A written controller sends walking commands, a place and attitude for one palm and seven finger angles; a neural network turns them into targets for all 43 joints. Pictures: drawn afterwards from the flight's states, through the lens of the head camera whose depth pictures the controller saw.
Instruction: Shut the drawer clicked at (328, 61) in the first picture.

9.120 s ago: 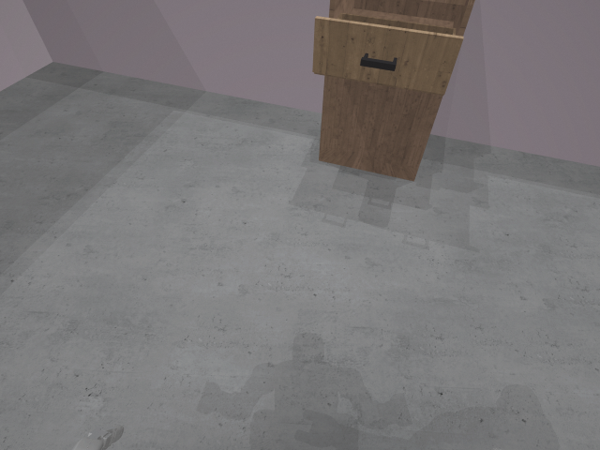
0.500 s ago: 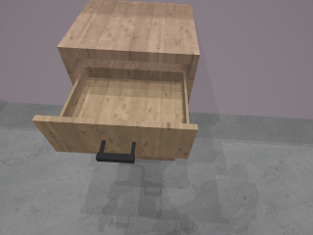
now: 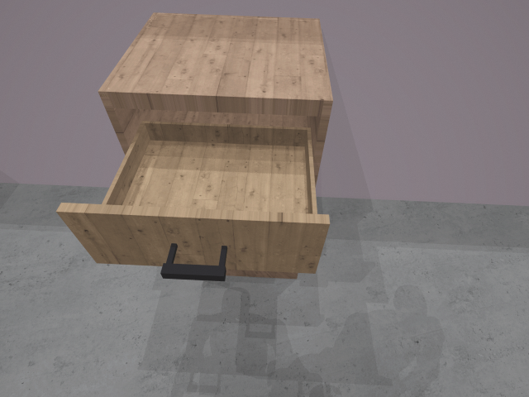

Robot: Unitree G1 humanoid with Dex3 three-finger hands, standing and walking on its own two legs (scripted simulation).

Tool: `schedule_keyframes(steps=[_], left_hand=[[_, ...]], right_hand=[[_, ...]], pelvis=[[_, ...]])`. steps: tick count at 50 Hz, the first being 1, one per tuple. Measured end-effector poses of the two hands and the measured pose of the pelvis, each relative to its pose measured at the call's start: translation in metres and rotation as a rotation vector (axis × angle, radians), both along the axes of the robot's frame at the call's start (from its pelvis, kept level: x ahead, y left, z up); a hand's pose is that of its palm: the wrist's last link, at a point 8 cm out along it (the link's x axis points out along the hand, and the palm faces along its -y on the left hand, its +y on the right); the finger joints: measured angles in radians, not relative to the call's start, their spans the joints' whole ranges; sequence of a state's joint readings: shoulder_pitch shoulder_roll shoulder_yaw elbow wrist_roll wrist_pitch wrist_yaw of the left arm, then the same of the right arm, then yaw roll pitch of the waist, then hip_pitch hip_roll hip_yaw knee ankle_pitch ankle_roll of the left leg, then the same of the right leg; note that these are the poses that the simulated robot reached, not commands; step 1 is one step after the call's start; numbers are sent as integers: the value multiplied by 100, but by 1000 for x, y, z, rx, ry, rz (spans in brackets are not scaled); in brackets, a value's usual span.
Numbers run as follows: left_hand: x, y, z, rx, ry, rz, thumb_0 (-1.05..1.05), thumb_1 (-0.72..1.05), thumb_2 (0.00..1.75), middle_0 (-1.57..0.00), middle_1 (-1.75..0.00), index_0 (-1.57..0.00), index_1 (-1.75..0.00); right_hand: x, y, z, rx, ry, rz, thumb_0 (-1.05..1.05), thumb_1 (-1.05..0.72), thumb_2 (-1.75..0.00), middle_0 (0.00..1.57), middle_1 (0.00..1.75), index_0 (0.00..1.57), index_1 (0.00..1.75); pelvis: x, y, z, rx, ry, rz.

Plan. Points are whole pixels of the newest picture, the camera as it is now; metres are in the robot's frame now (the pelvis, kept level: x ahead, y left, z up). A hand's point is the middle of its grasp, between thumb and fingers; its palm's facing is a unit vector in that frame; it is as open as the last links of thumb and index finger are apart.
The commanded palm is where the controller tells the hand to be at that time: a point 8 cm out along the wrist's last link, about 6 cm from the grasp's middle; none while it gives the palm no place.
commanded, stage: look again from close up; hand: left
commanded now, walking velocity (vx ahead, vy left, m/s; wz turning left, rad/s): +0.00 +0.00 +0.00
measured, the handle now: (196, 261) +0.35 +0.15 -0.05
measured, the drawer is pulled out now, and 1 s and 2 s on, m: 0.30 0.30 0.30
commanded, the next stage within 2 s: shuffle to correct the standing spot in 0.32 s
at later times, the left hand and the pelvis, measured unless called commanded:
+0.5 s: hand out of the picture -0.01 +0.15 -0.17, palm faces +0.01 -0.98 -0.20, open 7.3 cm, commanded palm none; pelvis +0.00 -0.02 +0.00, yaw +0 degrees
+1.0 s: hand out of the picture +0.05 +0.12 -0.18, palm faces +0.07 -0.98 -0.17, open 7.3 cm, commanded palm none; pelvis +0.07 -0.04 +0.00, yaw +1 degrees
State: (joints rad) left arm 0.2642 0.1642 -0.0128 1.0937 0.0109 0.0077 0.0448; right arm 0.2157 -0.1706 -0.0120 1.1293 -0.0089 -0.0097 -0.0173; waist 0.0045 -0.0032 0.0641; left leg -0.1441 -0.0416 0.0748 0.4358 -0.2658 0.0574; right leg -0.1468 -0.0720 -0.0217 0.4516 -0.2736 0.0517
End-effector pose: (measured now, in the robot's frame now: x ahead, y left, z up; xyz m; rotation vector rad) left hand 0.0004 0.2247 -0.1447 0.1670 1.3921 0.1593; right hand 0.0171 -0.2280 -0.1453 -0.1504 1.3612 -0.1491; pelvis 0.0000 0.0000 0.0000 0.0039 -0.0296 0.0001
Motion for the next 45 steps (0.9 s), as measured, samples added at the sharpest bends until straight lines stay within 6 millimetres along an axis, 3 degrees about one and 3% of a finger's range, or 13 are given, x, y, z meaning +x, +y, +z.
schedule_keyframes(steps=[24,32,39,45], left_hand=[[-14,-24,1,-13,35,6,0,91,90,-20,-30,-20,-30],[-11,-34,-1,-24,60,7,0,91,90,-20,-30,-20,-30],[0,-49,-4,-23,84,35,0,91,90,-20,-30,-20,-30],[11,-57,-13,-41,119,67,0,91,90,-20,-30,-20,-30]], right_hand=[[-29,-4,-3,36,72,-29,0,-91,-90,20,30,20,30],[-30,-11,-6,45,99,-55,0,-91,-90,20,30,20,30],[-16,-23,-11,44,137,-56,0,-91,-90,20,30,20,30],[22,-30,-9,3,121,-34,0,-91,-90,20,30,20,30]], pelvis=[[-3,-17,1,4,7,-2],[14,-27,-2,12,20,-5],[39,-41,-7,1,37,4],[62,-43,-11,-7,44,12]])
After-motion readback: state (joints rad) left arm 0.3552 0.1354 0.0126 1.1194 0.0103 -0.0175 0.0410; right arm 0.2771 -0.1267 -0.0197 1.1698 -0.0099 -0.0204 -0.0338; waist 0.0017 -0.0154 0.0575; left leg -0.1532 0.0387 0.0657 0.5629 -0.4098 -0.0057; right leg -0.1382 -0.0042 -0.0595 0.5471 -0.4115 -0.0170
